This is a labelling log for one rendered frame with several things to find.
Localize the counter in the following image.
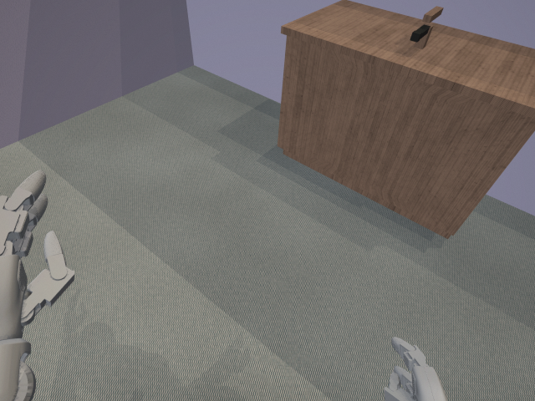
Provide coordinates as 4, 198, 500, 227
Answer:
278, 0, 535, 239

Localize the robot left hand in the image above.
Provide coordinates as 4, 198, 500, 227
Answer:
0, 170, 74, 341

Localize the robot left forearm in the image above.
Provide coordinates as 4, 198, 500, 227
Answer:
0, 338, 36, 401

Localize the tap lever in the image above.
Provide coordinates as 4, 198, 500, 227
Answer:
410, 24, 431, 42

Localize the robot right hand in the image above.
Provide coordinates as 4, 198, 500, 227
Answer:
384, 337, 448, 401

